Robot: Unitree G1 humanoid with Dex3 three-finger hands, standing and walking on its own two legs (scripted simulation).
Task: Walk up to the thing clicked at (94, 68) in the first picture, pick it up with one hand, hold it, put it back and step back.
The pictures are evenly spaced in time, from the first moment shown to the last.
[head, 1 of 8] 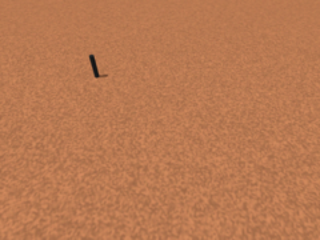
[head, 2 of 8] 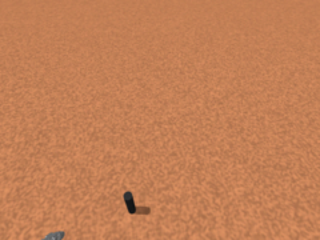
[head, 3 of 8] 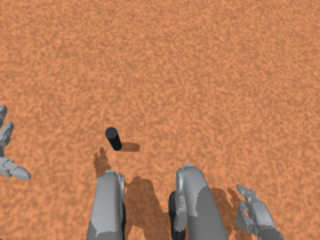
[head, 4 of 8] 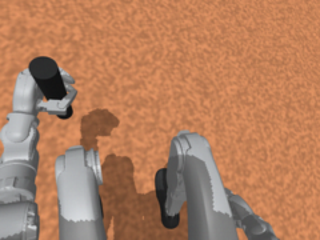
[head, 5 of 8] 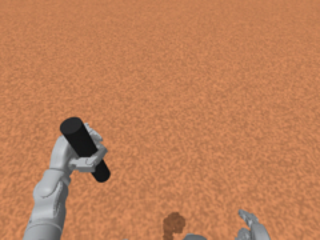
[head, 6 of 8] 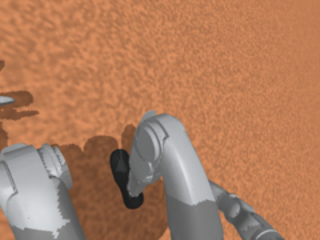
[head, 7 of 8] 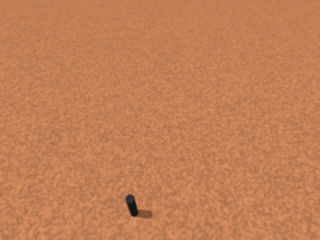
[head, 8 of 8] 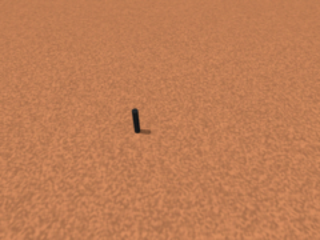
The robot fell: no
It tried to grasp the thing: yes
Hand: left
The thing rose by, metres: 0.66
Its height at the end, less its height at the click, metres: +0.00
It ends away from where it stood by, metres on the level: 0.03
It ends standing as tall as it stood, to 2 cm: yes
